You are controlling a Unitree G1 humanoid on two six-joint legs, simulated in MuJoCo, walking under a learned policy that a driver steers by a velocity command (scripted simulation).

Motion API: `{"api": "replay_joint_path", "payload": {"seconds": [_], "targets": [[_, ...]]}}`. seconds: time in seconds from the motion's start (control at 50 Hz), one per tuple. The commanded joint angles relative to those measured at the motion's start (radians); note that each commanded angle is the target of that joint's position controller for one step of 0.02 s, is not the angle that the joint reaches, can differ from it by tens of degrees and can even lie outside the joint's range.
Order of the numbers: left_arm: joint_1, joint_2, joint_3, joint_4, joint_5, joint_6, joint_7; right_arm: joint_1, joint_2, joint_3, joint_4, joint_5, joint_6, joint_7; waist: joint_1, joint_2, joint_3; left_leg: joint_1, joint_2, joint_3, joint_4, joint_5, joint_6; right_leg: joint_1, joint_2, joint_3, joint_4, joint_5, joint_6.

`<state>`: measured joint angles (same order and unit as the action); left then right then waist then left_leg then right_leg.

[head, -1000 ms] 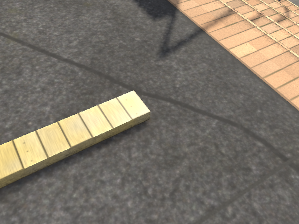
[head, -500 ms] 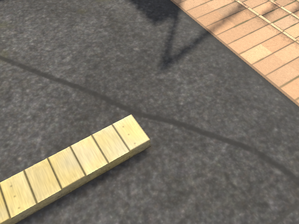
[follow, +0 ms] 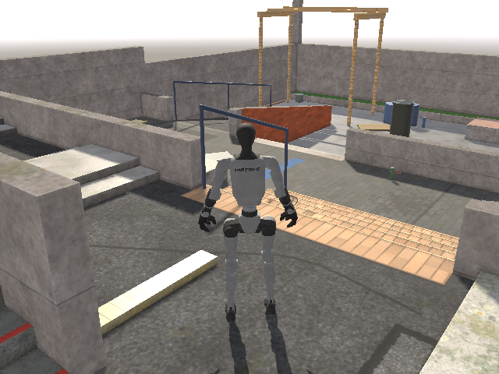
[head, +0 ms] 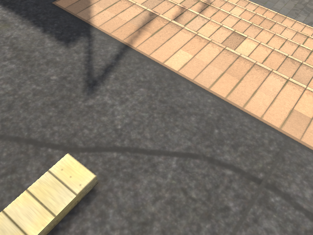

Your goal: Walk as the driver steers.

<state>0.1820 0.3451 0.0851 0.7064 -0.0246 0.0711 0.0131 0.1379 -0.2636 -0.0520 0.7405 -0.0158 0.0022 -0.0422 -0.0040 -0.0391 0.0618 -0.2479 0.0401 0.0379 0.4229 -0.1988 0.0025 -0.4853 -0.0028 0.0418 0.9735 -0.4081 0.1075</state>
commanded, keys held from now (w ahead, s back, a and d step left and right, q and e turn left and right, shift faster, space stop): e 0.86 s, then no key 0.14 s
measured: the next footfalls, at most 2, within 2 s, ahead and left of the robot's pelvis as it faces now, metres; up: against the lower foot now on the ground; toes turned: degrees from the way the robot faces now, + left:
right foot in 0.16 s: +0.03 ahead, -0.14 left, +0.00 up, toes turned -8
left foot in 0.64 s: +0.11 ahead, +0.07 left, +0.00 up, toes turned -29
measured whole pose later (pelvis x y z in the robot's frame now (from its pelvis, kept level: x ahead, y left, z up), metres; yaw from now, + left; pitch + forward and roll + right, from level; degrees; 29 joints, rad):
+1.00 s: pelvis +0.00 -0.03 +0.00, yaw -34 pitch +0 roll +0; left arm 0.18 0.32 0.07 0.62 -0.02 0.07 0.00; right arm 0.14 -0.29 -0.06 0.73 0.01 0.02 -0.01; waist -0.02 0.00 0.08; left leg -0.21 0.06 0.08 0.45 -0.25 -0.01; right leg -0.35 -0.02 0.02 0.73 -0.39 0.08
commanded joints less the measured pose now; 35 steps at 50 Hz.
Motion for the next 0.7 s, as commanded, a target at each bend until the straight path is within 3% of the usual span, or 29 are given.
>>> {"api": "replay_joint_path", "payload": {"seconds": [0.02, 0.1, 0.14, 0.16, 0.18, 0.2, 0.22, 0.24, 0.26, 0.28, 0.32, 0.4, 0.46, 0.54, 0.6, 0.62, 0.64, 0.66, 0.68, 0.7], "targets": [[-0.033, 0.051, 0.007, -0.103, 0.004, -0.012, -0.013, -0.016, -0.210, -0.058, -0.052, 0.004, -0.003, 0.000, -0.023, 0.226, -0.149, 0.157, 0.245, -0.121, -0.088, 0.431, 0.217, 0.035, -0.024, -0.048, -0.124, 0.022, -0.012], [-0.011, 0.069, 0.018, -0.114, 0.004, -0.001, -0.031, -0.026, -0.230, -0.067, -0.038, 0.029, -0.005, 0.015, -0.008, 0.226, -0.133, 0.144, 0.270, -0.096, -0.043, 0.370, 0.189, 0.138, -0.015, -0.094, -0.317, 0.076, -0.066], [0.058, 0.075, 0.029, -0.090, 0.007, 0.000, -0.033, -0.016, -0.210, -0.064, -0.019, 0.045, -0.007, 0.016, 0.029, 0.185, -0.136, 0.074, 0.232, -0.036, 0.065, 0.264, 0.112, 0.291, 0.020, -0.110, -0.522, 0.244, -0.125], [0.091, 0.131, 0.048, -0.087, 0.007, -0.002, -0.022, 0.043, -0.168, -0.055, 0.001, 0.027, -0.009, 0.022, 0.023, 0.036, -0.146, -0.061, 0.168, 0.050, 0.229, 0.084, 0.023, 0.437, -0.053, 0.024, -0.592, 0.470, -0.174], [0.094, 0.253, 0.070, -0.120, 0.013, -0.006, -0.003, 0.034, -0.100, -0.029, -0.045, -0.033, -0.008, 0.026, -0.006, -0.297, -0.143, -0.362, 0.018, 0.107, 0.541, -0.456, -0.087, 0.561, -0.331, 0.402, -0.578, 0.879, -0.333], [0.121, 0.228, 0.058, -0.130, 0.053, -0.033, -0.017, -0.070, -0.145, -0.043, -0.074, -0.013, -0.011, 0.014, 0.085, -0.205, -0.204, -0.401, -0.033, -0.063, 0.717, -0.513, -0.088, 0.472, -0.396, 0.485, -0.619, 0.821, -0.477], [0.080, 0.200, 0.049, -0.124, 0.055, -0.054, -0.021, -0.083, -0.174, -0.053, -0.072, 0.014, -0.007, 0.009, 0.060, -0.126, -0.159, -0.412, -0.011, -0.097, 0.772, -0.435, -0.074, 0.438, -0.337, 0.396, -0.635, 0.719, -0.443], [0.024, 0.171, 0.044, -0.122, 0.035, -0.064, -0.015, -0.065, -0.178, -0.058, -0.060, 0.019, -0.003, 0.002, 0.030, -0.093, -0.125, -0.420, 0.003, -0.108, 0.750, -0.341, -0.064, 0.414, -0.274, 0.329, -0.635, 0.619, -0.381], [-0.011, 0.141, 0.034, -0.128, 0.019, -0.063, -0.008, -0.055, -0.180, -0.063, -0.044, 0.012, 0.000, -0.006, 0.018, -0.075, -0.117, -0.419, 0.010, -0.116, 0.725, -0.283, -0.066, 0.404, -0.242, 0.301, -0.633, 0.574, -0.343], [-0.032, 0.133, 0.027, -0.132, 0.013, -0.059, -0.001, -0.041, -0.182, -0.065, -0.041, 0.006, 0.001, -0.008, 0.003, -0.082, -0.117, -0.384, 0.000, -0.114, 0.722, -0.235, -0.073, 0.373, -0.219, 0.280, -0.634, 0.594, -0.333], [-0.024, 0.125, 0.022, -0.137, 0.019, -0.054, 0.009, -0.017, -0.164, -0.063, -0.040, 0.011, -0.004, -0.002, -0.005, -0.090, -0.148, -0.342, -0.025, -0.110, 0.700, -0.175, -0.083, 0.370, -0.197, 0.268, -0.635, 0.604, -0.336], [0.000, 0.143, 0.029, -0.136, 0.014, -0.049, 0.021, -0.053, -0.136, -0.051, -0.054, 0.015, -0.009, 0.005, 0.017, -0.093, -0.142, -0.319, -0.045, -0.124, 0.487, -0.138, -0.098, 0.395, -0.181, 0.310, -0.626, 0.502, -0.334], [-0.006, 0.158, 0.035, -0.140, 0.016, -0.043, 0.020, -0.064, -0.138, -0.049, -0.061, 0.018, -0.013, 0.014, 0.026, -0.112, -0.127, -0.248, -0.062, -0.134, 0.375, -0.147, -0.097, 0.345, -0.172, 0.363, -0.624, 0.413, -0.337], [-0.024, 0.162, 0.037, -0.147, 0.012, -0.034, 0.010, -0.056, -0.149, -0.053, -0.068, 0.027, -0.028, 0.028, 0.028, -0.123, -0.127, -0.160, -0.085, -0.140, 0.253, -0.169, -0.081, 0.323, -0.160, 0.451, -0.600, 0.438, -0.332], [-0.061, 0.154, 0.035, -0.155, -0.002, -0.026, 0.010, -0.002, -0.150, -0.058, -0.059, 0.029, -0.042, 0.040, -0.007, -0.121, -0.143, -0.048, -0.089, -0.131, 0.048, -0.076, -0.055, 0.326, -0.126, 0.492, -0.548, 0.477, -0.296], [-0.069, 0.142, 0.031, -0.158, -0.009, -0.024, 0.014, 0.028, -0.157, -0.063, -0.049, 0.026, -0.044, 0.040, -0.026, -0.107, -0.147, 0.037, -0.068, -0.126, -0.068, 0.044, -0.039, 0.289, -0.094, 0.477, -0.519, 0.423, -0.260], [-0.033, 0.104, 0.021, -0.158, -0.002, -0.025, 0.015, 0.050, -0.208, -0.075, -0.051, 0.013, -0.042, 0.035, -0.011, -0.017, -0.177, 0.159, 0.069, -0.228, -0.098, 0.123, 0.012, 0.199, -0.040, 0.415, -0.419, 0.235, -0.207], [0.020, 0.065, 0.011, -0.172, 0.001, -0.030, 0.013, 0.007, -0.292, -0.088, -0.060, -0.007, -0.030, 0.029, 0.056, 0.264, -0.140, 0.209, 0.254, -0.452, -0.114, 0.322, 0.150, 0.003, 0.131, 0.210, -0.238, -0.118, -0.139], [0.030, 0.149, 0.038, -0.157, 0.012, -0.037, 0.016, 0.006, -0.243, -0.078, -0.073, -0.026, -0.032, 0.032, 0.022, 0.265, -0.130, 0.149, 0.364, -0.546, -0.128, 0.375, 0.272, -0.053, 0.118, 0.151, 0.006, -0.256, -0.087], [0.051, 0.198, 0.058, -0.137, 0.008, -0.035, 0.014, -0.035, -0.195, -0.060, -0.088, -0.019, -0.033, 0.029, 0.041, 0.194, -0.114, 0.115, 0.339, -0.464, -0.118, 0.349, 0.267, -0.055, 0.074, 0.142, 0.132, -0.195, -0.065]]}}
